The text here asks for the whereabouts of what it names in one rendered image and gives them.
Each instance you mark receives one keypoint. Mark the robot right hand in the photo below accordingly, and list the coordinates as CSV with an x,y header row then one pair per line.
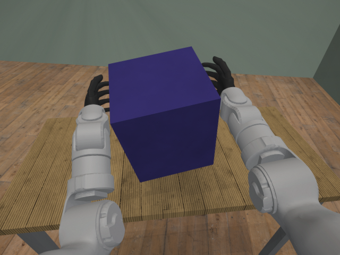
x,y
222,74

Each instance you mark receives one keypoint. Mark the left robot forearm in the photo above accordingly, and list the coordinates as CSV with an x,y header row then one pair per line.
x,y
91,159

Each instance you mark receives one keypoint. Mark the carton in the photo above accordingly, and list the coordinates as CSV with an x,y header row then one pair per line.
x,y
164,110

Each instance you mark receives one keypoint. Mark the left robot upper arm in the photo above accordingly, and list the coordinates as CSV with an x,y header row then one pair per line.
x,y
93,228

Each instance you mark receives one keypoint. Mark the right robot upper arm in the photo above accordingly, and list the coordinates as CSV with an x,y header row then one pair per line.
x,y
287,190

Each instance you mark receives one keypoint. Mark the table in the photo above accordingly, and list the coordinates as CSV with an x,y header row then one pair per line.
x,y
34,201

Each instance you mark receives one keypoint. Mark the robot left hand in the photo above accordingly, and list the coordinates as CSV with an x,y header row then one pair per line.
x,y
92,97

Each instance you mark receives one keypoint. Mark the right robot forearm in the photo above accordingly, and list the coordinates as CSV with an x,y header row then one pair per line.
x,y
251,132

